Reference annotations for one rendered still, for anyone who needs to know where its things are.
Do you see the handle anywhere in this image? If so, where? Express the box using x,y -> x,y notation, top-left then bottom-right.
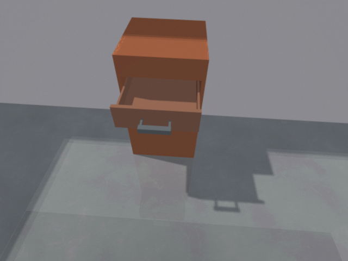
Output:
137,119 -> 171,135

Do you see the cabinet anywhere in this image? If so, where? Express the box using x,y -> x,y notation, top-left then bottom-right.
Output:
112,17 -> 209,158

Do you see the drawer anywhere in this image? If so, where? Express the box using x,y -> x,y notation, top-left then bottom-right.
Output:
110,77 -> 202,132

